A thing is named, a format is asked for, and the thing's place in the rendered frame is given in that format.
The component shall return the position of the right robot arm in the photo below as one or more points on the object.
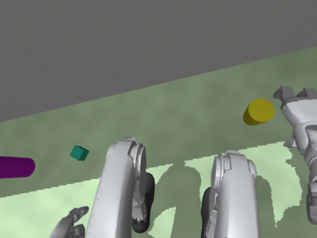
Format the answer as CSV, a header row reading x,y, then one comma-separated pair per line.
x,y
306,139

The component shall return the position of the left robot hand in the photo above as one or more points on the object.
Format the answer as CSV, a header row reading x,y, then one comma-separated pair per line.
x,y
65,227

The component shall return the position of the right robot hand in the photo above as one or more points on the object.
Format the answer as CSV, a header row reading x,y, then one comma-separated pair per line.
x,y
297,110

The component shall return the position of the left robot foot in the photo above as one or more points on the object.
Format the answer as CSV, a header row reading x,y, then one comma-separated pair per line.
x,y
143,225

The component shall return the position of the right robot foot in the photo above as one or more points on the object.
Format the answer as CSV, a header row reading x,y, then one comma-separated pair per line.
x,y
205,211

